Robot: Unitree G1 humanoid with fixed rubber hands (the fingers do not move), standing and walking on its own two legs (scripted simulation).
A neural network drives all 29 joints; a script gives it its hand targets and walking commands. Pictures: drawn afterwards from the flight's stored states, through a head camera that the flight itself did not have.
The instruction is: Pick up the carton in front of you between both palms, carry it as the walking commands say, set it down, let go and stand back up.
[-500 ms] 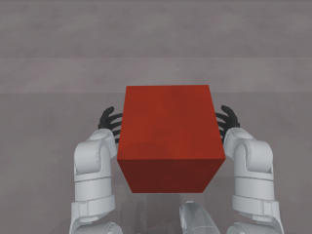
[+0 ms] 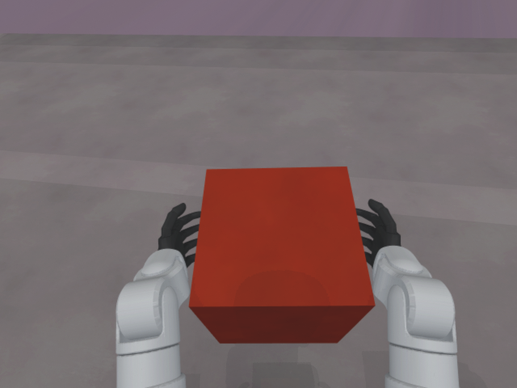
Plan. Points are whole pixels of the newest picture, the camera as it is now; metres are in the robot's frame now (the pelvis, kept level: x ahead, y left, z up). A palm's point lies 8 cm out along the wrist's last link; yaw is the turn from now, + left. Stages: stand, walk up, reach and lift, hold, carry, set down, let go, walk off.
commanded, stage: carry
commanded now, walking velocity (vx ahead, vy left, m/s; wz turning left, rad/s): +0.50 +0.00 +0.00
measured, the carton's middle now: (277, 263) +0.32 +0.01 +0.01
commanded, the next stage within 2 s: none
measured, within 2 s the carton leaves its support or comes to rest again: neither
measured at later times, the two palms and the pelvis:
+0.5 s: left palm (198, 136) +0.56 +0.17 +0.09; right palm (349, 137) +0.54 -0.13 +0.09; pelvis +0.32 +0.04 -0.01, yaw -3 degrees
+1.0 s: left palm (230, 60) +0.88 +0.14 +0.09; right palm (343, 59) +0.87 -0.16 +0.09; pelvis +0.63 +0.00 +0.00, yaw -1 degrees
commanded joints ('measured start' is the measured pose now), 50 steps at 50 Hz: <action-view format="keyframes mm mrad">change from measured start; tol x32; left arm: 1 -387 -796 -771 -119 -288 64 -163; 50 -165 -775 -789 -368 -283 173 -191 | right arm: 1 -343 827 714 -86 228 60 113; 50 -191 793 792 -364 320 181 169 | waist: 1 -17 -172 -219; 9 -69 330 -318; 30 -46 172 -107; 34 -12 -304 -329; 50 -24 -150 -153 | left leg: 1 16 -28 84 -144 132 4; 7 499 -29 137 -252 62 46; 10 782 393 -610 -462 -41 250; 27 610 200 37 -502 342 131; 31 541 147 150 -156 612 74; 35 -127 1 -66 680 -229 28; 50 77 -4 121 -138 233 2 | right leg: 1 234 -174 93 -34 540 -59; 6 135 -149 -12 168 555 -11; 11 -573 -26 110 976 -226 33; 31 -51 60 -173 181 95 9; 34 421 -399 664 -70 33 -197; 50 162 -190 -78 14 617 -24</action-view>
